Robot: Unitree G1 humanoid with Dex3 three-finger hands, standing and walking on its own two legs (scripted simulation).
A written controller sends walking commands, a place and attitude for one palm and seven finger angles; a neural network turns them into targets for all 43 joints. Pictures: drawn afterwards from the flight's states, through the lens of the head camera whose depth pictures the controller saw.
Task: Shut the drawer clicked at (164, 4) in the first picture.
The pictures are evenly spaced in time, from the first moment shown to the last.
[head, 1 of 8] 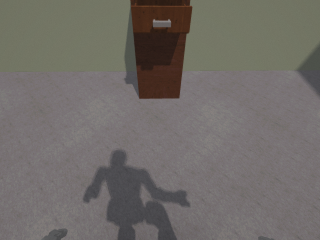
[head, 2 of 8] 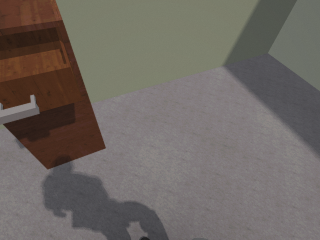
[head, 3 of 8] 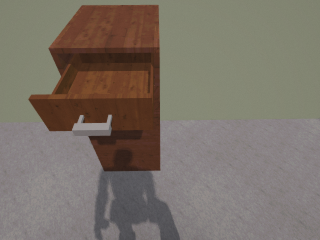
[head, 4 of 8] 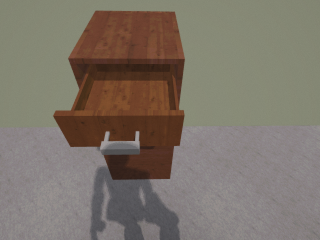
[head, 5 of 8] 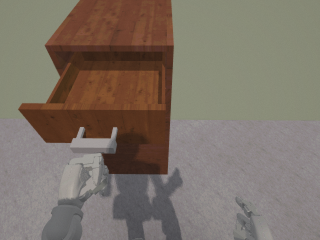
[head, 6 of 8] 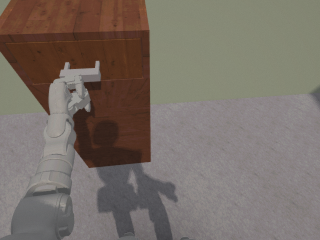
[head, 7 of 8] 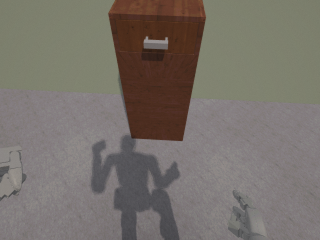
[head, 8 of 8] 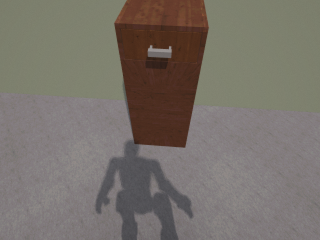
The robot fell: no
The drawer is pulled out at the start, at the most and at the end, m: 0.24 0.24 0.00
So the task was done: yes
